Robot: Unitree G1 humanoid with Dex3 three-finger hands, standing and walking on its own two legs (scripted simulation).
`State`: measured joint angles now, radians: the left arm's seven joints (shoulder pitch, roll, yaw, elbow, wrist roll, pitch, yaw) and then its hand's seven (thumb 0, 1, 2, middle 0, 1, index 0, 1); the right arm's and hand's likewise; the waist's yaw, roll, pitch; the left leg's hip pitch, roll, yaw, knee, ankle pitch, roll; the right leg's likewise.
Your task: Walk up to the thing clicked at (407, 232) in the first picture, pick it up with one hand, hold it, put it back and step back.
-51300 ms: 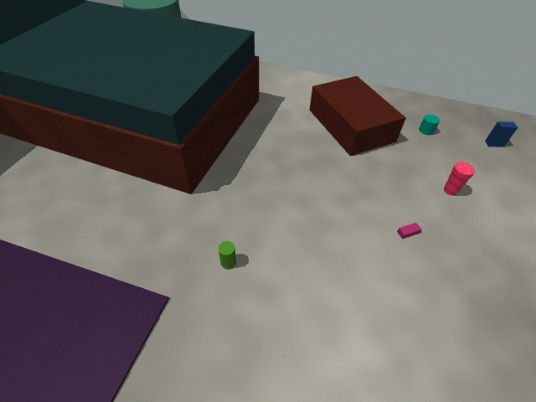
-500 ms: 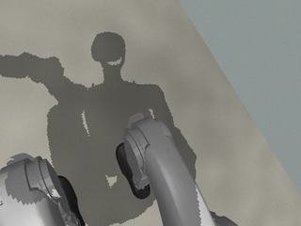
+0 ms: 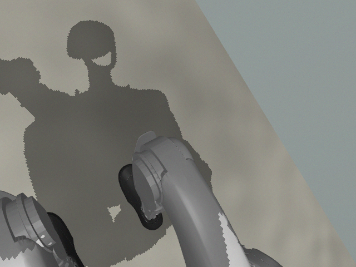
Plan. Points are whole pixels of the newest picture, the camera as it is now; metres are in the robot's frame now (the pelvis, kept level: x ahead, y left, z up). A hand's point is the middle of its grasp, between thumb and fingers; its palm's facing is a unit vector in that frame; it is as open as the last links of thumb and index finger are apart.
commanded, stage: rest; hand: left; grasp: from above
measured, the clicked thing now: out of the picture +0.51 +0.31 -0.28
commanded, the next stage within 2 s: open in 0.46 s
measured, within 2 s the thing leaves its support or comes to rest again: rests again in 0.56 s
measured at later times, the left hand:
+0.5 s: hand out of the picture +0.48 +0.30 -0.26, palm faces -0.12 -0.42 -0.90, open 7.4 cm
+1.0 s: hand out of the picture +0.48 +0.30 -0.26, palm faces -0.11 -0.42 -0.90, open 10.5 cm
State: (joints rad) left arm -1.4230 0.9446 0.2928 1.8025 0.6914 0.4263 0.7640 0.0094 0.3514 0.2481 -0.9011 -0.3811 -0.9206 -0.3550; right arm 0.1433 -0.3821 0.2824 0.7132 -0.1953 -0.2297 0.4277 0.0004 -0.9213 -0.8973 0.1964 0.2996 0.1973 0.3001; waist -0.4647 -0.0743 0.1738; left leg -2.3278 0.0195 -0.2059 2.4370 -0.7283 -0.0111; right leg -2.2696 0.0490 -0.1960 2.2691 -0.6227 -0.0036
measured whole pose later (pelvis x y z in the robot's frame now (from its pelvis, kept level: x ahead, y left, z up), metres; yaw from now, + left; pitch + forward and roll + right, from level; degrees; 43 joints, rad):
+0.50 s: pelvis +0.00 +0.00 +0.00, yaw -2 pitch +33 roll -14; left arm -1.40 1.00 0.26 1.78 0.65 0.39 0.78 0.01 0.37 0.24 -0.89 -0.37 -0.91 -0.35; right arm 0.12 -0.39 0.35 0.67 -0.20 -0.25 0.43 0.00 -0.92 -0.90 0.20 0.30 0.20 0.30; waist -0.48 -0.12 0.23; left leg -2.33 0.02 -0.23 2.45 -0.73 -0.01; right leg -2.25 0.06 -0.22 2.26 -0.61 0.00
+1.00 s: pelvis +0.00 +0.00 +0.00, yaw -2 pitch +32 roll -15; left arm -1.40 1.02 0.24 1.78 0.64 0.39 0.78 0.00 0.03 0.53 -0.57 -0.57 -0.57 -0.57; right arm 0.13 -0.41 0.37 0.65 -0.20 -0.26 0.43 0.00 -0.92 -0.90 0.20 0.30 0.20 0.30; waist -0.49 -0.13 0.24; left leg -2.32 0.02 -0.25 2.45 -0.73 -0.01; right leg -2.24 0.06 -0.23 2.25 -0.61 0.01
